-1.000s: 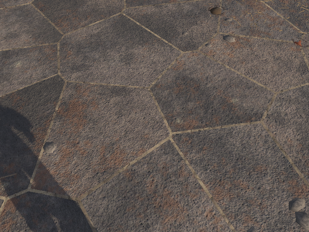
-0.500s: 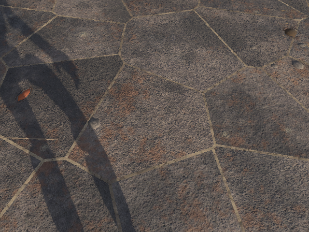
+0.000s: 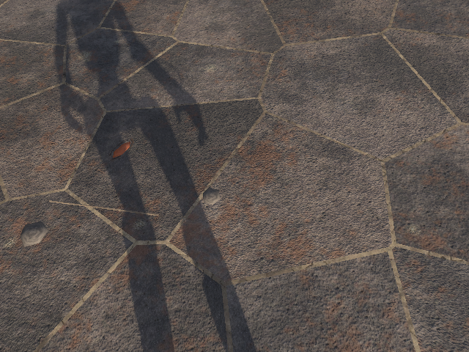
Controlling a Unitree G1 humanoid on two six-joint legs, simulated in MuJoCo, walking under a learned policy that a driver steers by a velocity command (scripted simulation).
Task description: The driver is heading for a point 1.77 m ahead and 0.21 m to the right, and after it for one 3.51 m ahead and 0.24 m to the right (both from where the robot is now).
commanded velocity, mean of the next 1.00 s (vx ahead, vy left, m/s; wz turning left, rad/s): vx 0.00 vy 0.00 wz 0.03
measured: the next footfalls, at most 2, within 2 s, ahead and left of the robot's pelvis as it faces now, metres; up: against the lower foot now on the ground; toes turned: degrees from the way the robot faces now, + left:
left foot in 0.10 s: +0.00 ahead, +0.12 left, +0.00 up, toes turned -4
left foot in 1.90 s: +0.44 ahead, +0.04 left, +0.00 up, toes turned +3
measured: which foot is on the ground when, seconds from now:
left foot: up 0.00-0.08, down 0.10-1.00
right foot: down 0.00-1.00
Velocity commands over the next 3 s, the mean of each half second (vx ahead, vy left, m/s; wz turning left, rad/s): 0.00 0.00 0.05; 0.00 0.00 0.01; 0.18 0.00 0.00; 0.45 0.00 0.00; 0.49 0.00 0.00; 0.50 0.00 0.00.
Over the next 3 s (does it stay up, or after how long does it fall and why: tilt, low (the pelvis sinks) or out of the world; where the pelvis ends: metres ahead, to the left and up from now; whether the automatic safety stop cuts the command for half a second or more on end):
stays up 0.89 -0.03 -0.02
